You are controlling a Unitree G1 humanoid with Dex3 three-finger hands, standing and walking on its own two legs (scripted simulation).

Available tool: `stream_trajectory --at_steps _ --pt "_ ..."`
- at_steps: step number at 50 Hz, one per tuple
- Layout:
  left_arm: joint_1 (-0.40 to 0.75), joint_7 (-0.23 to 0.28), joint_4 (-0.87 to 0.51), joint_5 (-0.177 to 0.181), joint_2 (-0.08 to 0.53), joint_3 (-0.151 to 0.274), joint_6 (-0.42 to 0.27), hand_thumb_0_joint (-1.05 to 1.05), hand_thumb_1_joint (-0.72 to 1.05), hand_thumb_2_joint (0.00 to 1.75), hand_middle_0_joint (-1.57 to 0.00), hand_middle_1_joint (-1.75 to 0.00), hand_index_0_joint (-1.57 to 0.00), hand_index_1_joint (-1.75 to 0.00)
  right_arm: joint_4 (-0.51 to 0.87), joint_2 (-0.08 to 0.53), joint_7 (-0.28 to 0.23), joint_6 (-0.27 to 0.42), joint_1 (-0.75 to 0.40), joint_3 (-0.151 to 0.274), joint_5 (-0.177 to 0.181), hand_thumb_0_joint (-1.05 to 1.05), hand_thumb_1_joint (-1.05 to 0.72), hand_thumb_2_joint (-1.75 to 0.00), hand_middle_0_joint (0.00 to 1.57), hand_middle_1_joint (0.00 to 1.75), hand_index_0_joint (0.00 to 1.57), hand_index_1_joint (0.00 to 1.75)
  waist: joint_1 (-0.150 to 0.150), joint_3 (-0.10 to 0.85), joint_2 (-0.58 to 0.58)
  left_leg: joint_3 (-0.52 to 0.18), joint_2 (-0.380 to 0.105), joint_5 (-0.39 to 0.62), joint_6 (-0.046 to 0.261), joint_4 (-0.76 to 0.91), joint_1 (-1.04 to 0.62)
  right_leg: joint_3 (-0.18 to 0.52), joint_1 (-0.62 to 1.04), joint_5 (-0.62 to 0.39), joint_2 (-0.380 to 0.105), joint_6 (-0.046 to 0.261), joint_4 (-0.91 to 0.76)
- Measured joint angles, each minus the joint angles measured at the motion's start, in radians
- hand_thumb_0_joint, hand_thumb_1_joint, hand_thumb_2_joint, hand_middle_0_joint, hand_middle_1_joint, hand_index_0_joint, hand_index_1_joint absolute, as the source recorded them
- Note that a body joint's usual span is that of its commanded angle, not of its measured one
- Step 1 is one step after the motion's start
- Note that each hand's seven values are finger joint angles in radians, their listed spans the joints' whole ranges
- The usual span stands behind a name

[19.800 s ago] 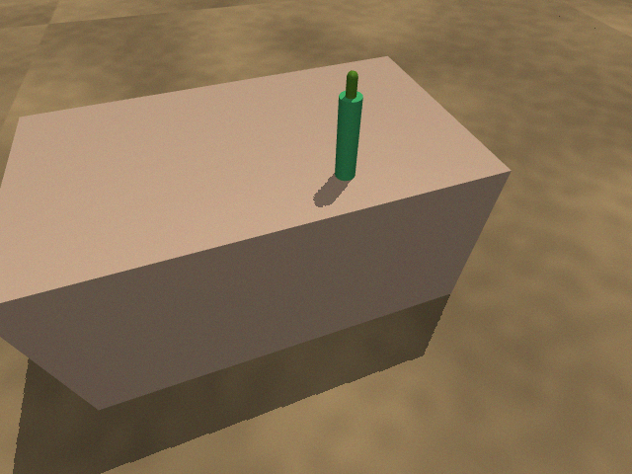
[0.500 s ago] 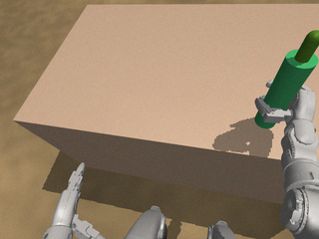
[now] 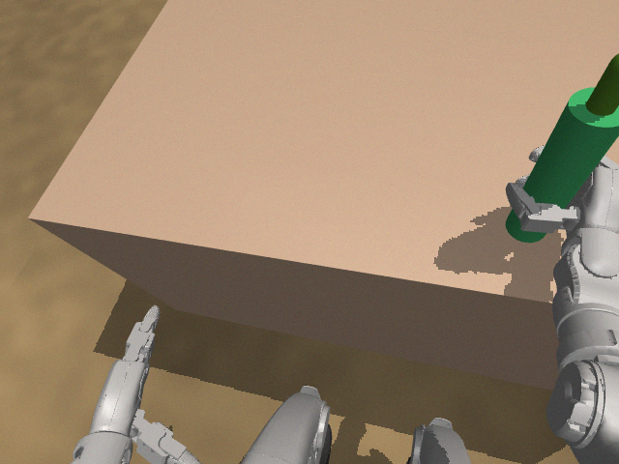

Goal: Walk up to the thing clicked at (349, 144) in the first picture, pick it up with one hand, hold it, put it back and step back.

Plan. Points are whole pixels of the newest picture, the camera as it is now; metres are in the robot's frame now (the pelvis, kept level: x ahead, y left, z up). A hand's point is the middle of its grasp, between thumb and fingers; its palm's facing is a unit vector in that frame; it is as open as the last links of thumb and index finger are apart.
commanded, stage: loosen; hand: right
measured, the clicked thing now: (564, 163) +0.49 -0.18 +0.07
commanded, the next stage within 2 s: open in 0.18 s
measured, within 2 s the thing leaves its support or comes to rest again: neither
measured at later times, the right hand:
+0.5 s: hand (545, 180) +0.50 -0.18 +0.02, palm faces +0.14 +0.99 +0.00, open 9.6 cm
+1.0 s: hand (599, 160) +0.50 -0.22 +0.06, palm faces +0.20 +0.98 -0.02, open 16.4 cm
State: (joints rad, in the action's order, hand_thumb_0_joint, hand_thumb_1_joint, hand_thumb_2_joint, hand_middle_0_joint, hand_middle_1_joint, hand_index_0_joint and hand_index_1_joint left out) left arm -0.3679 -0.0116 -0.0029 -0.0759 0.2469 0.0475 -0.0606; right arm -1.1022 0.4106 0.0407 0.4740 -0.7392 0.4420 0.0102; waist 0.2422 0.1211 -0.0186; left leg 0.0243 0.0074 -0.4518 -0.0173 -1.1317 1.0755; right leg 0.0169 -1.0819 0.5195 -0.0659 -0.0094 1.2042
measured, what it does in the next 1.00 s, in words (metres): stands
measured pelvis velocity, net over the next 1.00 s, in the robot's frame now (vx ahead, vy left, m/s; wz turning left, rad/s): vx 0.00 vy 0.00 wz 0.00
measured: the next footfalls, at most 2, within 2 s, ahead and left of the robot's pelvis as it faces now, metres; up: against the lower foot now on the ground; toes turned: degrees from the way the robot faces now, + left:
none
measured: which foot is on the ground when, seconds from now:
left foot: down 0.00-1.00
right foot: down 0.00-1.00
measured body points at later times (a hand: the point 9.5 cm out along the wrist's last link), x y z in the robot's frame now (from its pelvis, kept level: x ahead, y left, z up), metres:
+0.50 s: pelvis -0.01 +0.00 -0.01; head +0.12 -0.04 +0.42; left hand +0.15 +0.27 +0.01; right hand +0.49 -0.23 +0.03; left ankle +0.04 +0.13 -0.64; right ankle +0.02 -0.12 -0.64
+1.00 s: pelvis +0.00 +0.00 +0.00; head +0.13 -0.04 +0.43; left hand +0.15 +0.28 +0.02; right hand +0.49 -0.27 +0.06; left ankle +0.04 +0.13 -0.64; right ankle +0.02 -0.12 -0.64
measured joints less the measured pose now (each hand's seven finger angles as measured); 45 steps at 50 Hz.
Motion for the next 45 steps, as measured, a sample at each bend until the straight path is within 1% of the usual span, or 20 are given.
stream_trajectory --at_steps 4,10,13,18,24,29,35,38,41,45 --pt "0.002 0.0 -0.004 0.0 0.003 0.008 0.005 -0.01 -0.55 0.06 -0.06 -0.04 -0.06 -0.05 -0.007 0.004 0.001 0.014 -0.009 0.001 0.002 -0.02 0.17 -1.17 0.83 1.19 0.87 1.19 0.001 0.002 0.001 0.002 -0.001 -0.003 0.0 -0.011 0.014 0.003 -0.016 0.003 0.001 0.0 0.013" --pt "-0.002 -0.006 -0.029 -0.004 0.001 0.001 0.013 -0.01 -0.53 0.05 -0.06 -0.04 -0.06 -0.05 -0.018 0.015 0.001 0.014 -0.021 0.005 -0.008 -0.02 0.17 -1.14 0.86 1.13 0.89 1.14 0.006 0.007 0.003 0.005 -0.001 -0.004 0.001 -0.025 0.03 0.007 -0.033 0.003 0.002 -0.001 0.027" --pt "-0.008 -0.007 -0.038 -0.003 0.002 0.0 0.014 -0.01 -0.52 0.04 -0.07 -0.05 -0.07 -0.04 -0.024 0.023 -0.002 0.006 -0.027 0.008 -0.01 -0.02 0.16 -1.05 0.88 1.07 0.92 1.08 0.009 0.007 0.005 0.006 -0.001 -0.003 0.003 -0.028 0.034 0.008 -0.037 0.002 0.001 -0.002 0.03" --pt "-0.012 -0.005 -0.042 0.0 0.006 0.003 0.014 -0.01 -0.51 0.04 -0.07 -0.05 -0.07 -0.04 -0.026 0.031 0.003 0.008 -0.04 0.011 -0.008 -0.01 0.18 -0.85 0.94 0.96 0.98 0.97 0.011 0.007 0.007 0.009 0.0 -0.002 0.004 -0.034 0.042 0.012 -0.046 0.0 0.001 -0.003 0.036" --pt "-0.015 -0.005 -0.048 0.001 0.007 0.003 0.014 -0.01 -0.52 0.04 -0.06 -0.05 -0.07 -0.04 -0.052 0.043 0.01 0.011 -0.069 0.018 -0.013 -0.01 0.26 -0.61 0.95 0.82 0.97 0.82 0.013 0.012 0.011 0.01 0.001 -0.002 0.005 -0.038 0.049 0.013 -0.053 0.0 0.0 -0.004 0.04" --pt "-0.022 -0.008 -0.056 0.002 0.007 0.005 0.011 -0.01 -0.52 0.05 -0.06 -0.05 -0.07 -0.05 -0.051 0.045 0.016 0.004 -0.072 0.025 -0.013 -0.01 0.36 -0.43 0.86 0.66 0.87 0.67 0.013 0.013 0.014 0.009 0.001 -0.004 0.005 -0.042 0.054 0.012 -0.057 0.002 0.0 -0.005 0.043" --pt "-0.03 -0.008 -0.062 0.003 0.009 0.009 0.015 -0.01 -0.53 0.06 -0.06 -0.05 -0.06 -0.05 -0.037 0.044 0.018 0.003 -0.068 0.026 -0.011 -0.01 0.44 -0.27 0.69 0.49 0.69 0.49 0.01 0.013 0.012 0.009 0.001 -0.008 0.005 -0.048 0.059 0.013 -0.061 0.005 0.001 -0.005 0.048" --pt "-0.03 -0.007 -0.068 0.005 0.009 0.007 0.019 -0.01 -0.53 0.06 -0.06 -0.05 -0.06 -0.05 -0.033 0.044 0.02 0.0 -0.063 0.025 -0.011 -0.01 0.46 -0.23 0.58 0.41 0.58 0.41 0.01 0.013 0.011 0.011 0.001 -0.01 0.005 -0.049 0.058 0.015 -0.061 0.007 0.001 -0.005 0.05" --pt "-0.029 -0.007 -0.082 0.008 0.01 0.003 0.023 -0.01 -0.53 0.05 -0.06 -0.05 -0.06 -0.05 -0.015 0.047 0.026 -0.008 -0.051 0.031 -0.019 -0.01 0.46 -0.21 0.46 0.35 0.46 0.35 0.013 0.015 0.008 0.011 0.002 -0.012 0.005 -0.047 0.051 0.015 -0.055 0.009 0.0 -0.006 0.048" --pt "-0.031 -0.004 -0.075 0.014 0.014 0.01 0.022 -0.01 -0.52 0.04 -0.06 -0.05 -0.07 -0.05 0.009 0.061 0.033 -0.031 -0.034 0.053 -0.017 -0.01 0.45 -0.19 0.34 0.27 0.34 0.27 0.012 0.014 0.007 0.012 0.003 -0.009 0.005 -0.03 0.027 0.015 -0.032 0.008 -0.001 -0.006 0.033"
